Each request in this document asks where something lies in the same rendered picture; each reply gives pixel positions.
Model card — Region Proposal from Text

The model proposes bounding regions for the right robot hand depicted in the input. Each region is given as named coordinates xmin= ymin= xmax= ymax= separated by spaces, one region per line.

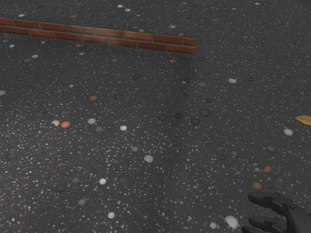
xmin=241 ymin=191 xmax=311 ymax=233

